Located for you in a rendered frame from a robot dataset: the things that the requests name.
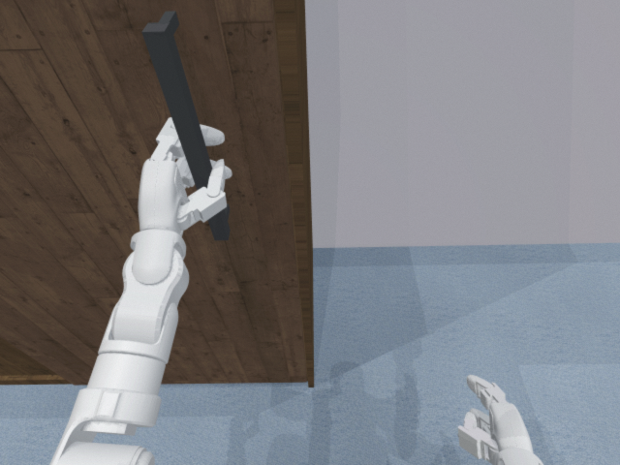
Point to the handle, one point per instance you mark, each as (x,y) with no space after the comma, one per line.
(165,57)

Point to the robot left forearm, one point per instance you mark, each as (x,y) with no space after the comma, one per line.
(122,392)

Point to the left robot hand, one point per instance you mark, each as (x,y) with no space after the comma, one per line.
(163,182)

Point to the wardrobe door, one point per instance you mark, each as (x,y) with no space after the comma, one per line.
(15,362)
(80,110)

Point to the right robot hand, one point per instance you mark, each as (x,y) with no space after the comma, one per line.
(484,436)

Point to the left robot upper arm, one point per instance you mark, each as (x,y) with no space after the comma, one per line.
(84,453)

